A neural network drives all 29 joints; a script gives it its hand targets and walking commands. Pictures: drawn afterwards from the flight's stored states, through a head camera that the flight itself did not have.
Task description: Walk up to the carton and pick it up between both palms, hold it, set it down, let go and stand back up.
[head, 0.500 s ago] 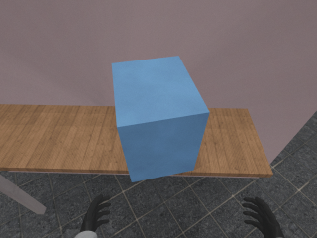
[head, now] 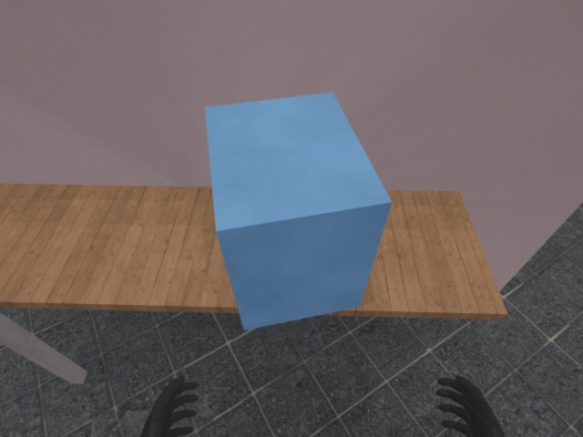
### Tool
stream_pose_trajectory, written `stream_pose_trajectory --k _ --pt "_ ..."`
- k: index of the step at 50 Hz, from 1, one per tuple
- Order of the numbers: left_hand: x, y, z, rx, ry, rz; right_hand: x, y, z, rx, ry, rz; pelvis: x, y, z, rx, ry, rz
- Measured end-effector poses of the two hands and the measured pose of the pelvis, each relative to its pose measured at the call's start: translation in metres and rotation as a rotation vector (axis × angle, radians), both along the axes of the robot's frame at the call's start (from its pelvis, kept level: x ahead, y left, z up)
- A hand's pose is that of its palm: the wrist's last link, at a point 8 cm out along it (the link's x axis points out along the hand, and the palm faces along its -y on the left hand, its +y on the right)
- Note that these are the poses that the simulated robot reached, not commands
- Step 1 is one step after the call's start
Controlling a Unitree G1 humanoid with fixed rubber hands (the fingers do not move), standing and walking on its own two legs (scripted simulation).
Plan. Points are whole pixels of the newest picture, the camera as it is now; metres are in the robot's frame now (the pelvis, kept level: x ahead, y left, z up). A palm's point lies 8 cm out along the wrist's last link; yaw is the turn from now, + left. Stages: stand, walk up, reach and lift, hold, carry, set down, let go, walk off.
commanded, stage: let go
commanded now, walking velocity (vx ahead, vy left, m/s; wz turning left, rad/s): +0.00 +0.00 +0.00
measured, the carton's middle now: (287, 214) +0.46 +0.06 +0.03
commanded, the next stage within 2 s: stand in 0.52 s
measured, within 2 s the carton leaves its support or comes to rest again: neither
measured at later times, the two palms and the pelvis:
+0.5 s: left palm out of the picture +0.15 +0.22 -0.08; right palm out of the picture +0.16 -0.23 -0.08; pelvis +0.00 +0.00 +0.00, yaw +0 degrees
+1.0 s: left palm out of the picture +0.09 +0.26 -0.12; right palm out of the picture +0.11 -0.23 -0.11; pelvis +0.01 +0.01 +0.00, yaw +0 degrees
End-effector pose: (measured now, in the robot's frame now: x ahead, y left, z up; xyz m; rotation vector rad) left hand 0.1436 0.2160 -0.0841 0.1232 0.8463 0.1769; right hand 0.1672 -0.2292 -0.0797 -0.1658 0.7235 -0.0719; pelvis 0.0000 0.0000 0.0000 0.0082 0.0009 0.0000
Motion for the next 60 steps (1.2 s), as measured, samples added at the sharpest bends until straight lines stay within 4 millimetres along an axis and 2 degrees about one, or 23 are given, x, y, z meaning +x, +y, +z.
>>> stream_pose_trajectory --k 16,29,45,53,60 --pt "0.002 0.004 0.0 0.01 0.008 -0.005 0.001 0.002 -0.001 -0.002 -0.003 0.005 0.003 0.0 0.0 0.0 0.003 -0.001" --pt "0.001 0.004 -0.002 0.009 0.013 -0.008 -0.006 0.001 -0.005 -0.01 0.027 0.006 0.003 0.0 0.0 0.0 0.004 -0.001" --pt "-0.045 0.041 -0.031 0.053 0.193 -0.017 -0.054 -0.002 -0.028 -0.039 0.279 -0.033 0.006 0.007 -0.001 -0.008 0.008 -0.001" --pt "-0.055 0.044 -0.036 0.055 0.231 -0.017 -0.061 -0.003 -0.031 -0.039 0.307 -0.044 0.006 0.007 -0.001 -0.009 0.009 -0.001" --pt "-0.061 0.045 -0.039 0.053 0.254 -0.01 -0.06 -0.003 -0.032 -0.038 0.31 -0.046 0.006 0.007 -0.001 -0.009 0.008 -0.001"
